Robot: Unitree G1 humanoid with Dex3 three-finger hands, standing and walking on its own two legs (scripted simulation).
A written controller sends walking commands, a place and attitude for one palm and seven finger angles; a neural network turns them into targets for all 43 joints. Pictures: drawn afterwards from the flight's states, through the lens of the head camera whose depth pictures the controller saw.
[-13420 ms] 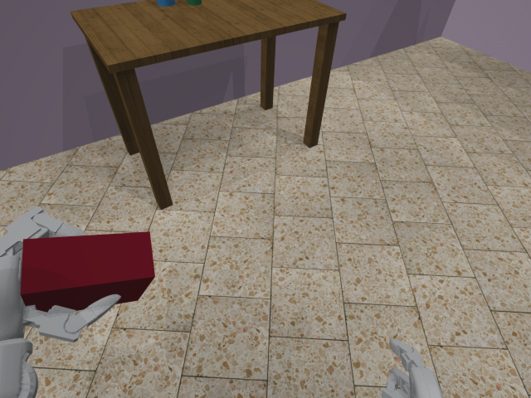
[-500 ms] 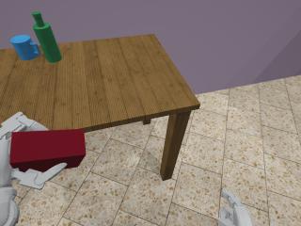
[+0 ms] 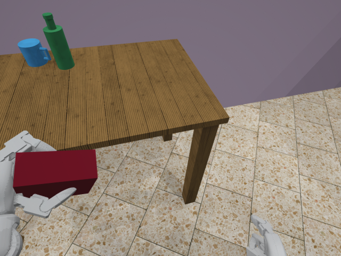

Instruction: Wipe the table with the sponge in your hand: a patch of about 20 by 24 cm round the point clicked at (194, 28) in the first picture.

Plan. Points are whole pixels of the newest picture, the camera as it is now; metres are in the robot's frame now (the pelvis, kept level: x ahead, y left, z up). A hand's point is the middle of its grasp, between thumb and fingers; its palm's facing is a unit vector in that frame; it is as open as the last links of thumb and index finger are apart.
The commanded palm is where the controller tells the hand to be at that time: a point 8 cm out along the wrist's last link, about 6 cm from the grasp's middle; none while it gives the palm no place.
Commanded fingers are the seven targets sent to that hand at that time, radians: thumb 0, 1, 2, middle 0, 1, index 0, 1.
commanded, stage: shuffle to correct the standing spot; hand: left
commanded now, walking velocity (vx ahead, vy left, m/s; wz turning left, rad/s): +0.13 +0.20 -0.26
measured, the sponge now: (69, 175) +0.23 +0.22 +0.13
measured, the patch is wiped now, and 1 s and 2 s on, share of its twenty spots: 0.00 0.00 0.00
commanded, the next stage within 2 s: none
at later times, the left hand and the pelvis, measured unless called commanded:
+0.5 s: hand (56, 144) +0.27 +0.25 +0.15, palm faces +0.30 -0.85 -0.43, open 9.6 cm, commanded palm +0.21 +0.30 +0.17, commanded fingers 0.00 0.10 1.30 -1.20 -1.60 -1.20 -1.60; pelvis +0.04 +0.03 -0.02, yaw -3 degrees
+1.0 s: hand (29, 119) +0.32 +0.32 +0.17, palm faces +0.33 -0.81 -0.48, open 9.6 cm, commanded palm +0.27 +0.38 +0.17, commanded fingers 0.00 0.10 1.30 -1.20 -1.60 -1.20 -1.60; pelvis +0.09 +0.11 -0.03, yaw -2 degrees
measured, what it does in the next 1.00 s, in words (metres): steps to the left: left foot, then right foot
